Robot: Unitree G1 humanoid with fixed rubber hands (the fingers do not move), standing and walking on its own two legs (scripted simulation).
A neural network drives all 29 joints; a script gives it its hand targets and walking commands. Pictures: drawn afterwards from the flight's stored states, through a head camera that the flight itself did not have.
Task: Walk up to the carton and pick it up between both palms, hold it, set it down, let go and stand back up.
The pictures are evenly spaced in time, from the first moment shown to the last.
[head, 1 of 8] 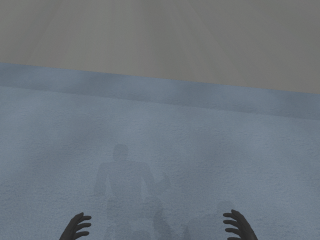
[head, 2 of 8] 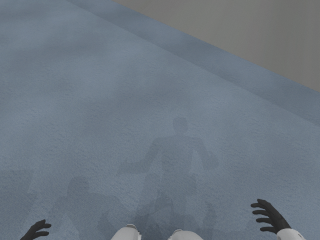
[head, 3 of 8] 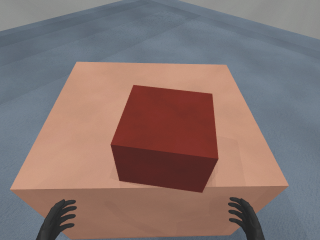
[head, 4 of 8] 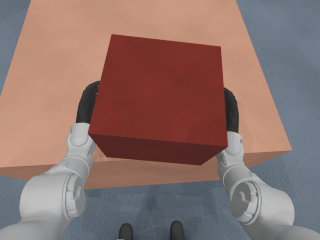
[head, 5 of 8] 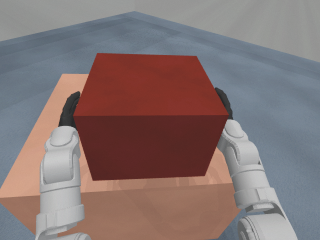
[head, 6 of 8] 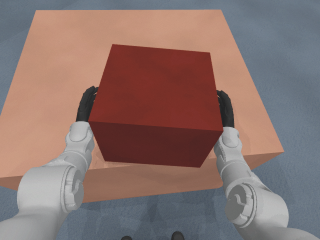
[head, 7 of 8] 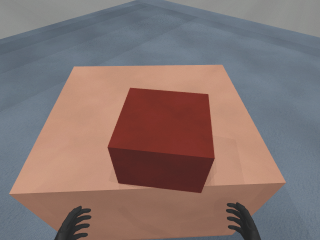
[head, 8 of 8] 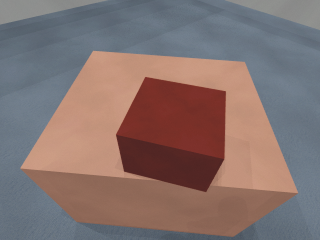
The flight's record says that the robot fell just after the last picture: no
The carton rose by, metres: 0.20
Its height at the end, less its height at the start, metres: +0.00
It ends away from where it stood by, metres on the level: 0.01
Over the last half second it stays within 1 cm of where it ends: yes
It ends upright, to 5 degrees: yes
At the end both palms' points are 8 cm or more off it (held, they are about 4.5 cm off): yes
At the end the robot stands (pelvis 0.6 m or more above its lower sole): yes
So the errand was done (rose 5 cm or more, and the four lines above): yes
